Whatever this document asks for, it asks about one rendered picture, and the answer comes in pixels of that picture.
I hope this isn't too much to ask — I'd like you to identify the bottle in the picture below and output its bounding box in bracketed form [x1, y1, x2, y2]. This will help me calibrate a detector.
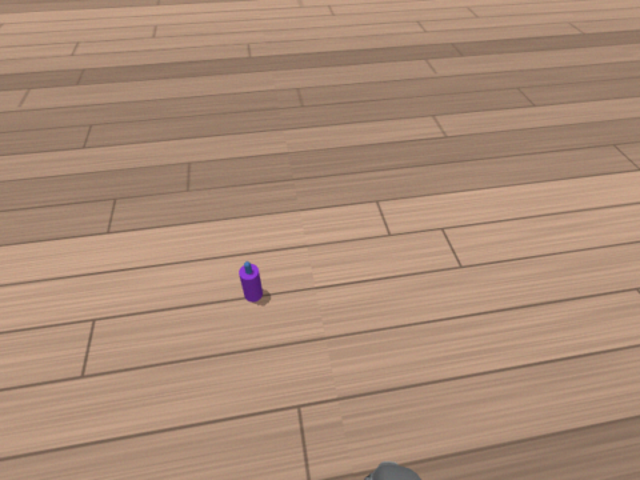
[239, 262, 263, 302]

